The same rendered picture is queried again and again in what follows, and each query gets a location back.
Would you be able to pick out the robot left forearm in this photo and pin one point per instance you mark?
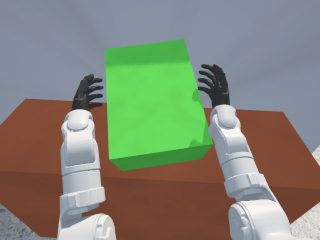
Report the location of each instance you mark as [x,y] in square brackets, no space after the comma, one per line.
[80,167]

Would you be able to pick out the pedestal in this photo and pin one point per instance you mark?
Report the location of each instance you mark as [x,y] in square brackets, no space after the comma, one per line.
[178,201]

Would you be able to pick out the carton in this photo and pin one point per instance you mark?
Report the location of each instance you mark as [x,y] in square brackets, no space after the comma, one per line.
[155,114]

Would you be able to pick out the robot right forearm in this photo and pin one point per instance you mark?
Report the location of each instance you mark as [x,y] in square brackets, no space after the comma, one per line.
[242,178]

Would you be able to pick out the left robot upper arm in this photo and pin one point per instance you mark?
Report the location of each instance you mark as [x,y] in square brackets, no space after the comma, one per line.
[93,227]

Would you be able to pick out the left robot hand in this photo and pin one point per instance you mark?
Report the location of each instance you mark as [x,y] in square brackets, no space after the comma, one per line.
[82,98]

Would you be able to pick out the right robot hand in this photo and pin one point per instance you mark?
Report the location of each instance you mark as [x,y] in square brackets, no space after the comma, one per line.
[219,92]

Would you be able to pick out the right robot upper arm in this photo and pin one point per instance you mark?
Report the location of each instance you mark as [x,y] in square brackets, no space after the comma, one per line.
[261,219]

